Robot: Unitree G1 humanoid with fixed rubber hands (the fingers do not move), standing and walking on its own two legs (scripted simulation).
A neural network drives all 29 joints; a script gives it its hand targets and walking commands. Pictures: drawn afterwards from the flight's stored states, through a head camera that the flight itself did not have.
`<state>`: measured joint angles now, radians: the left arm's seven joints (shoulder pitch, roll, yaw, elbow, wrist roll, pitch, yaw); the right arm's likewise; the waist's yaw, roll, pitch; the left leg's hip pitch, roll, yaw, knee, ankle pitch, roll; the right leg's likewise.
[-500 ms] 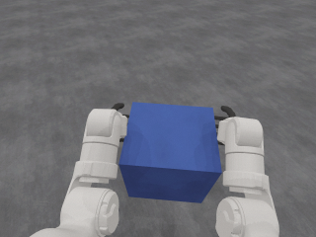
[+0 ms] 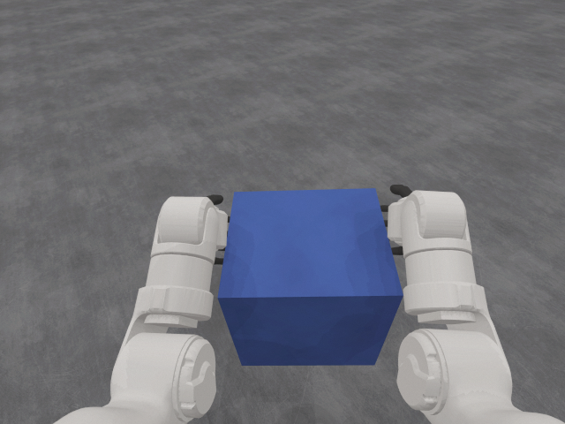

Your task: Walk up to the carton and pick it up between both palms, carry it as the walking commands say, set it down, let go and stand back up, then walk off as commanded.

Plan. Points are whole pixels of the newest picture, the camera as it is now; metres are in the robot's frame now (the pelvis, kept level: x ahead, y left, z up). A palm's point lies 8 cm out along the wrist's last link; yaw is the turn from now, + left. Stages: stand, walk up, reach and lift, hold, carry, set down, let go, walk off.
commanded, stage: carry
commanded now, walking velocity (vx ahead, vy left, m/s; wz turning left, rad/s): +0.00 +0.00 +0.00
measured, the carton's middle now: (305, 280) +0.33 -0.03 +0.04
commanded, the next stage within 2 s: none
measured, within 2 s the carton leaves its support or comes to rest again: neither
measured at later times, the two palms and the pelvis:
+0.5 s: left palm (204, 245) +0.35 +0.11 +0.12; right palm (409, 239) +0.34 -0.17 +0.13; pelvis -0.01 +0.00 +0.00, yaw -2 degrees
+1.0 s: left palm (217, 242) +0.36 +0.10 +0.11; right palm (417, 243) +0.35 -0.18 +0.11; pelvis +0.02 -0.02 +0.00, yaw -1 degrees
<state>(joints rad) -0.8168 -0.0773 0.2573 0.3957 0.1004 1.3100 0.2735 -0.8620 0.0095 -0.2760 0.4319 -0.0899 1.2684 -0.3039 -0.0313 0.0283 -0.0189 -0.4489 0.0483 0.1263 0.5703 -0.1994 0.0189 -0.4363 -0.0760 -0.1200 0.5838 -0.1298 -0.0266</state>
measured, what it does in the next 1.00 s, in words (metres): stands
